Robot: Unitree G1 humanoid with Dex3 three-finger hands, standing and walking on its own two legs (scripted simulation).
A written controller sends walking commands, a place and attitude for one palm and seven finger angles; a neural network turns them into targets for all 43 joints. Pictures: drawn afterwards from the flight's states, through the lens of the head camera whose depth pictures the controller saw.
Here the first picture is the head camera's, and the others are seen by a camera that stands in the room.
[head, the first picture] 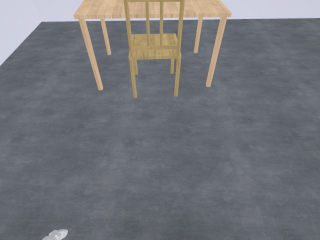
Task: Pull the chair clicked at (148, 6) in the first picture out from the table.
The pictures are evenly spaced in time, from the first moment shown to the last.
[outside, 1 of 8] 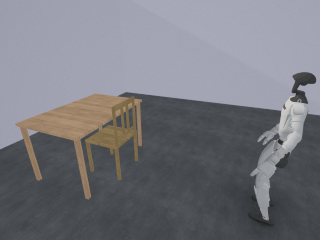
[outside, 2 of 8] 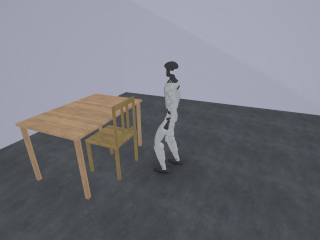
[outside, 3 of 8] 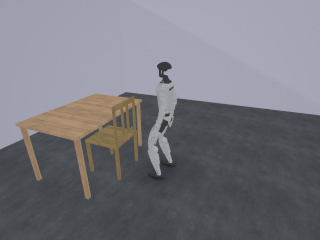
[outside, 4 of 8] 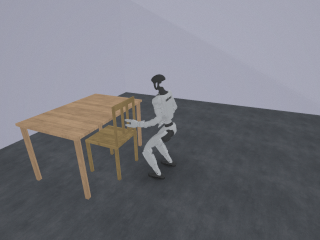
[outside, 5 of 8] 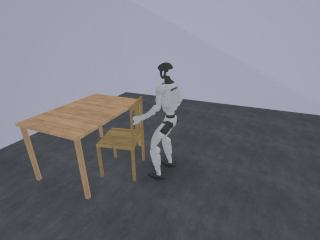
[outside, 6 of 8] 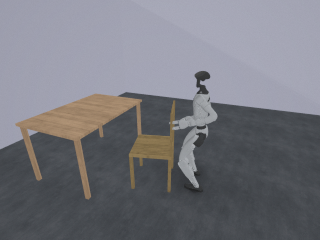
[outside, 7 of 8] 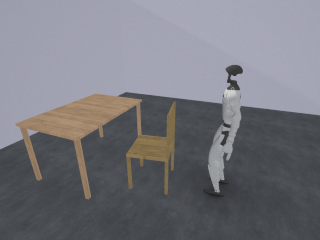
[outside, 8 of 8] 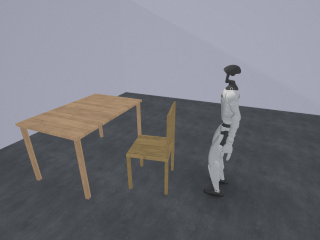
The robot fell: no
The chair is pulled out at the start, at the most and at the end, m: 0.00 0.55 0.55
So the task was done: yes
